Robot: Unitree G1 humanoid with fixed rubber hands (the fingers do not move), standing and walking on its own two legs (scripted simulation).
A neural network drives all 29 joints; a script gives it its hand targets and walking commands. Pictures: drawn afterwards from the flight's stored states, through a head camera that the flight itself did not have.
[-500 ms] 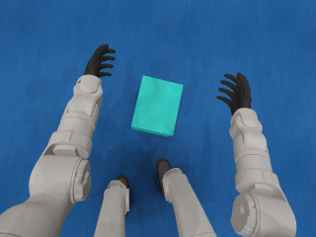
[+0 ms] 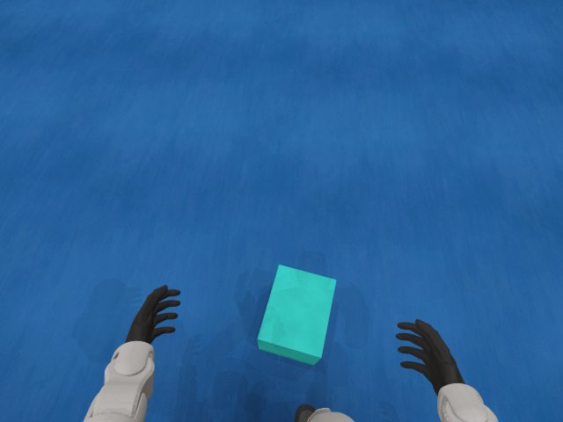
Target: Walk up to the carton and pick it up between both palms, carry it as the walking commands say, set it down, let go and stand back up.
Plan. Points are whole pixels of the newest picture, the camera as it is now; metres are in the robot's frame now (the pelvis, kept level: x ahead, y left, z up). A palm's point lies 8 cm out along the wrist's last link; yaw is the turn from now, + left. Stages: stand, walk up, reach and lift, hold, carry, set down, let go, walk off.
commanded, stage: let go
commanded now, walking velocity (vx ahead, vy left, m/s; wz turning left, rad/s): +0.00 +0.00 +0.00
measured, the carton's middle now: (296, 315) +0.42 -0.09 -0.67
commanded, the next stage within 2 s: stand in 0.64 s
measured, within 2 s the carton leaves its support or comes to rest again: neither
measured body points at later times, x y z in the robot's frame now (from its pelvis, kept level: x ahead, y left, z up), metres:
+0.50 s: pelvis +0.02 +0.02 +0.01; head +0.04 +0.02 +0.46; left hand +0.18 +0.26 -0.07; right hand +0.20 -0.21 -0.06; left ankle -0.04 +0.12 -0.73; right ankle +0.02 -0.11 -0.73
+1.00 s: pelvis +0.03 +0.00 +0.01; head +0.04 -0.03 +0.45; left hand +0.13 +0.31 -0.08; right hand +0.18 -0.29 -0.10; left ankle -0.04 +0.12 -0.73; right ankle +0.02 -0.11 -0.73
